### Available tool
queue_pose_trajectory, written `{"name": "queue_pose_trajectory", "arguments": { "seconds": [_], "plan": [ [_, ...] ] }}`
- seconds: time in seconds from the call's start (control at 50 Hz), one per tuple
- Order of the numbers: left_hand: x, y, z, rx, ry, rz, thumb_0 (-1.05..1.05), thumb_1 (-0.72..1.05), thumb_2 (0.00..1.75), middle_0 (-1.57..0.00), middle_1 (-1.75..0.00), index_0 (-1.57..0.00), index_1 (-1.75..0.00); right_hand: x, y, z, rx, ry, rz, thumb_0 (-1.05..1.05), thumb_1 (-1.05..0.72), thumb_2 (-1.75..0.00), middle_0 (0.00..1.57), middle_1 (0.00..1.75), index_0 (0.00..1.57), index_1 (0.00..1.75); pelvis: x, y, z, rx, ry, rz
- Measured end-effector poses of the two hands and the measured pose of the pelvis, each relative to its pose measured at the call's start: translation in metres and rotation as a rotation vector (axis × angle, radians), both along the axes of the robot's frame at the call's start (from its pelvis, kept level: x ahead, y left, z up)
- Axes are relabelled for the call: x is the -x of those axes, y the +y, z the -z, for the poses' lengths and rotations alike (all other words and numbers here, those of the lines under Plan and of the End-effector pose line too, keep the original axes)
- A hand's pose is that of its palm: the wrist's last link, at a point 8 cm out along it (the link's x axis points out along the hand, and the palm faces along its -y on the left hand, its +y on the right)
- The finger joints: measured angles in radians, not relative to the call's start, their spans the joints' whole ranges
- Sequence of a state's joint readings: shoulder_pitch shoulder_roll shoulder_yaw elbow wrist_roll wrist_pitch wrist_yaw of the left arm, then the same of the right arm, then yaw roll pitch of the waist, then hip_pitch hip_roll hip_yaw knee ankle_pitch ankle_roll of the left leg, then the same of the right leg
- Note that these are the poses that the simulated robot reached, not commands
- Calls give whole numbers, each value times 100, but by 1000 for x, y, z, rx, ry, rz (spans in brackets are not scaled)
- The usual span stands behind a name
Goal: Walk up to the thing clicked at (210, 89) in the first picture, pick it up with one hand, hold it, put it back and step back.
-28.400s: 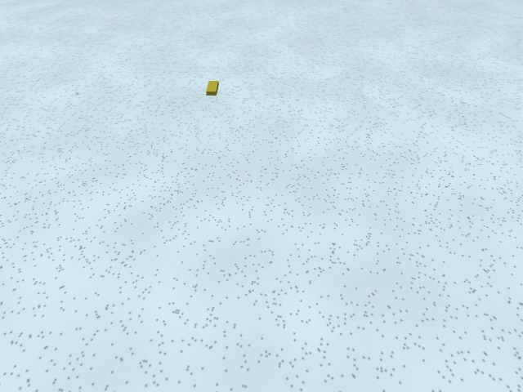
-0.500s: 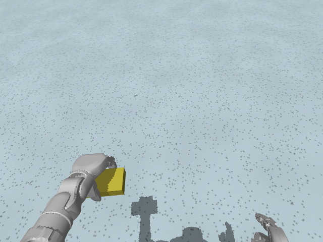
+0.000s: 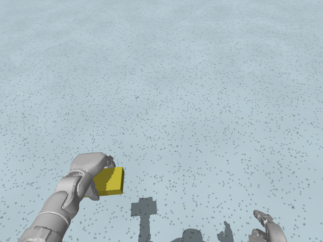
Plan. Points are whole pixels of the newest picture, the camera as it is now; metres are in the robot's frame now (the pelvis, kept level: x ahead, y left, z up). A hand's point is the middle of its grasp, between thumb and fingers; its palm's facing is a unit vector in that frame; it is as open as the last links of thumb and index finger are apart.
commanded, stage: hold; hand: left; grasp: from above
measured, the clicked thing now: (96, 182) +0.29 +0.23 -0.07
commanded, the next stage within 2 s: crouch in 0.36 s
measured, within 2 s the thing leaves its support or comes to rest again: neither
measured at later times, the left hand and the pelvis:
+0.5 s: hand (95, 174) +0.30 +0.23 -0.04, palm faces -0.48 -0.06 -0.88, open 10.0 cm; pelvis +0.01 +0.00 +0.00, yaw +0 degrees
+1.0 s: hand (109, 188) +0.32 +0.23 -0.20, palm faces -0.43 +0.04 -0.90, open 10.0 cm; pelvis -0.03 +0.00 -0.09, yaw +1 degrees
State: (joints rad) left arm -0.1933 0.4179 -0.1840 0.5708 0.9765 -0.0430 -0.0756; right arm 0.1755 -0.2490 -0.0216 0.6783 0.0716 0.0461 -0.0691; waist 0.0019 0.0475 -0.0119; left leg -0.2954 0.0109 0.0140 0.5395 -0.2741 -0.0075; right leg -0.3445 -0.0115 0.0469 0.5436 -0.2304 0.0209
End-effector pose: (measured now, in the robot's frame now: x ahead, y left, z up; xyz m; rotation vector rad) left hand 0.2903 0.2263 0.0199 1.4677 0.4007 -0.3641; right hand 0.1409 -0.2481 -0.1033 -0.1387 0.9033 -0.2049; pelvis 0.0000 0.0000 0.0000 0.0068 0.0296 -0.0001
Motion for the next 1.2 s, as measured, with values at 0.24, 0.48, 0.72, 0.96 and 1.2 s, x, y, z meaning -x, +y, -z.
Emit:
{"name": "queue_pose_trajectory", "arguments": {
  "seconds": [0.24, 0.48, 0.72, 0.96, 1.2],
  "plan": [
    [-10, 3, -3, -11, -13, 10, 1, 4, 36, -85, -23, -79, -28, -2, 4, 2, -1, 31, 8, 1, -90, -90, 20, 30, 20, 30, -8, 4, -2, 3, 5, 0],
    [-17, 2, -1, -9, 3, 13, 1, 5, 36, -84, -24, -78, -28, -4, 2, 0, 2, 45, 17, 1, -90, -90, 20, 30, 20, 30, -13, 5, -3, 5, 6, 1],
    [-12, 3, 34, -10, 15, 13, 2, 6, 34, -84, -25, -78, -29, 2, -3, 5, 25, 84, 5, 1, -89, -90, 20, 30, 20, 30, -9, 2, 3, 5, 53, -12],
    [-30, 2, 138, -93, -42, 48, 2, 5, 32, -84, -28, -78, -31, 56, -25, 73, 104, 244, -2, 1, -90, -90, 20, 30, 21, 30, 20, 3, 71, 25, 273, -27],
    [-58, -3, 262, -106, -54, 37, 2, 5, 30, -85, -30, -79, -32, 145, -24, 185, 135, 425, 73, 1, -90, -90, 20, 30, 20, 30, 50, 10, 176, 43, 481, -26]
  ]
}}
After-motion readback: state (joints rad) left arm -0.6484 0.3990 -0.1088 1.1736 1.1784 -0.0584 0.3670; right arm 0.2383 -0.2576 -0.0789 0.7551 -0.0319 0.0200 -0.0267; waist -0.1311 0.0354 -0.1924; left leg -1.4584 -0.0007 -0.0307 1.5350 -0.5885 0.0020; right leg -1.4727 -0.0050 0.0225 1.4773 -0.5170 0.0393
